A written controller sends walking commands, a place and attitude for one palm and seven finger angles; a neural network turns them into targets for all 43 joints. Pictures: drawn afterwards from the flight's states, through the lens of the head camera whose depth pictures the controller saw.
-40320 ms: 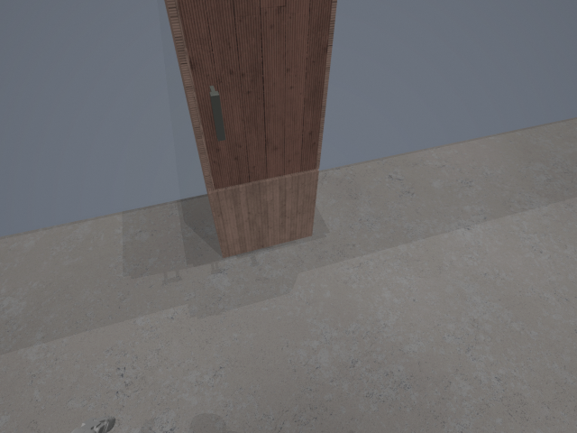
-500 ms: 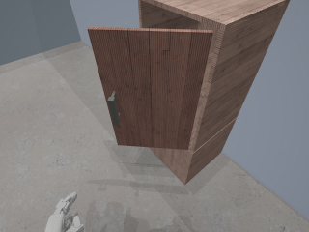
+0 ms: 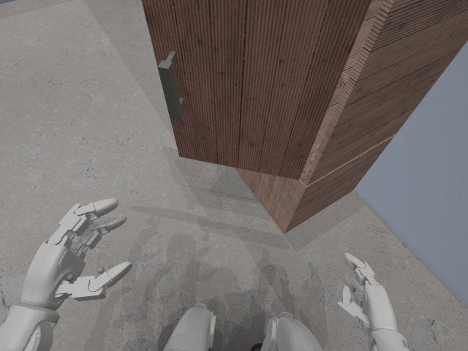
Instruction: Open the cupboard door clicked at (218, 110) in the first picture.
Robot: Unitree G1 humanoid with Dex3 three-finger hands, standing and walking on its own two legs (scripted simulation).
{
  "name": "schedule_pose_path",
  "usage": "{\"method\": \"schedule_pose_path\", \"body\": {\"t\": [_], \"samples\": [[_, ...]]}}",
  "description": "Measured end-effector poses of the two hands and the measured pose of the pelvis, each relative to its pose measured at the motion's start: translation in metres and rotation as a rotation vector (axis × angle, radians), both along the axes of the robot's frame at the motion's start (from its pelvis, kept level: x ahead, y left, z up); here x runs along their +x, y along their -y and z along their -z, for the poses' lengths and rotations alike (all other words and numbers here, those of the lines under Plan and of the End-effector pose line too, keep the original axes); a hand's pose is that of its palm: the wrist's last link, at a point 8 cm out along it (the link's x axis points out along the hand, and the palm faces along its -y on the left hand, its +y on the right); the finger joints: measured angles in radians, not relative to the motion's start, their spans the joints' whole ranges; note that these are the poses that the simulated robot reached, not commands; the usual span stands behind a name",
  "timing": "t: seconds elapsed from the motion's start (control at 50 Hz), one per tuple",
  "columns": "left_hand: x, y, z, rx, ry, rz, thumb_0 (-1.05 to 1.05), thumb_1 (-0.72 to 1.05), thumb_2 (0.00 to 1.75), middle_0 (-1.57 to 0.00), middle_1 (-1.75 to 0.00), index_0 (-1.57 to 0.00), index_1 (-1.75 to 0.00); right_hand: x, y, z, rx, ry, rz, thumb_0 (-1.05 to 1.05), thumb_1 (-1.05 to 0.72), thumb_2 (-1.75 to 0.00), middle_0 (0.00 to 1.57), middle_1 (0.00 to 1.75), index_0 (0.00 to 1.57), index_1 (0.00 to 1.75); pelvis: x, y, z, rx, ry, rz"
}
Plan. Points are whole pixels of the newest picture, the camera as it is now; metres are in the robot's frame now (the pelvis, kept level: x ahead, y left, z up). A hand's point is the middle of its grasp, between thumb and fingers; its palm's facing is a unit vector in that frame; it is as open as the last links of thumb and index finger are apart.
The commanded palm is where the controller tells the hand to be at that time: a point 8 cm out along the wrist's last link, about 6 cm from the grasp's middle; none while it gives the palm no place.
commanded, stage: raise the hand with hooked fingers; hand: left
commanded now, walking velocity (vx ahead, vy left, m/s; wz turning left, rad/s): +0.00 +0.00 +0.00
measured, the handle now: (174, 86) +0.59 +0.20 +0.06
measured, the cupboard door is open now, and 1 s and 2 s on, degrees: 45 45 45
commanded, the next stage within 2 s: move the hooked fingers beside the handle in 1.42 s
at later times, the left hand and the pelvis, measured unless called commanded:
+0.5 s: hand (74, 234) +0.26 +0.28 +0.05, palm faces -0.09 -0.99 -0.04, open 13.0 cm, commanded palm +0.24 +0.33 +0.06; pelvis +0.00 +0.04 +0.01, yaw -2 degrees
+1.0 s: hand (43, 205) +0.29 +0.33 +0.07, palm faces -0.08 -0.99 -0.06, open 14.0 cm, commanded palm +0.27 +0.37 +0.07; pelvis +0.00 +0.06 +0.02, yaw -2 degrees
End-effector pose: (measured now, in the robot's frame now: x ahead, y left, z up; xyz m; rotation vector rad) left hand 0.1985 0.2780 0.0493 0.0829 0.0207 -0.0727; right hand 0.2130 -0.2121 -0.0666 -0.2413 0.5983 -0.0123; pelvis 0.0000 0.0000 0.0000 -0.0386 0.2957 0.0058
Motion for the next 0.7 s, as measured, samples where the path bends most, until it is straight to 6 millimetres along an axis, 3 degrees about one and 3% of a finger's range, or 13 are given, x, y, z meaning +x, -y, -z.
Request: {"method": "schedule_pose_path", "body": {"t": [0.12, 0.2, 0.28, 0.44, 0.58, 0.7], "samples": [[0.032, -0.007, -0.002, -0.032, -0.088, 0.04, 0.01, 0.17, 0.59, -0.25, -0.77, -0.25, -0.77, -0.047, 0.0, 0.013, 0.037, -0.12, 0.099, 0.02, -0.91, -0.89, 0.21, 0.3, 0.2, 0.3, 0.002, -0.007, -0.008, 0.01, -0.01, 0.023], [0.037, -0.017, -0.008, -0.027, -0.073, 0.002, 0.01, 0.08, 0.55, -0.26, -0.83, -0.26, -0.83, -0.072, 0.011, 0.008, 0.005, -0.163, 0.156, 0.02, -0.91, -0.89, 0.21, 0.3, 0.2, 0.3, 0.004, -0.015, -0.014, 0.015, -0.015, 0.034], [0.038, -0.028, -0.005, -0.022, -0.063, -0.002, 0.0, -0.02, 0.51, -0.27, -0.89, -0.26, -0.89, -0.083, 0.022, 0.001, -0.053, -0.18, 0.18, 0.02, -0.91, -0.89, 0.21, 0.3, 0.2, 0.3, 0.005, -0.023, -0.015, 0.012, -0.019, 0.038], [0.044, -0.048, 0.0, -0.037, -0.035, 0.021, 0.0, -0.2, 0.43, -0.28, -1.01, -0.28, -1.01, -0.07, 0.02, -0.019, -0.129, -0.123, 0.166, 0.02, -0.91, -0.9, 0.2, 0.3, 0.2, 0.3, 0.005, -0.039, -0.014, -0.007, -0.011, 0.037], [0.05, -0.067, -0.007, -0.032, -0.026, 0.015, -0.01, -0.36, 0.36, -0.29, -1.12, -0.29, -1.11, -0.045, -0.01, -0.03, -0.105, -0.062, 0.099, 0.01, -0.91, -0.9, 0.2, 0.3, 0.2, 0.3, 0.005, -0.051, -0.017, -0.023, -0.004, 0.027], [0.056, -0.084, -0.012, -0.027, -0.028, 0.009, -0.01, -0.45, 0.32, -0.3, -1.17, -0.3, -1.17, -0.037, -0.034, -0.029, -0.075, -0.053, 0.054, 0.01, -0.91, -0.9, 0.21, 0.3, 0.2, 0.3, 0.004, -0.059, -0.019, -0.03, -0.002, 0.022]]}}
